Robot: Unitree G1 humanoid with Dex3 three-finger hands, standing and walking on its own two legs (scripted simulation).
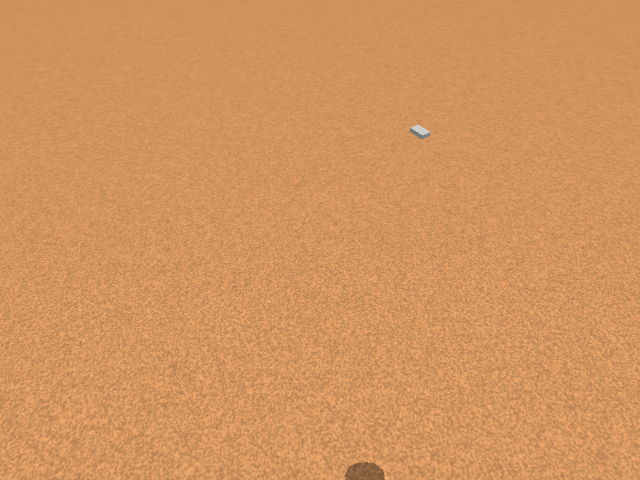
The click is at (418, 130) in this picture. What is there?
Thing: flat box
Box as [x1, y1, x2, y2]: [410, 125, 430, 138]
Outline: 410,128 410,131 420,138 428,136 430,132 419,125
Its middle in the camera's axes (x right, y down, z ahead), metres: +0.58 -0.62 +2.25
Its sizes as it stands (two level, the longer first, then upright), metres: 0.102 0.062 0.026
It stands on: the floor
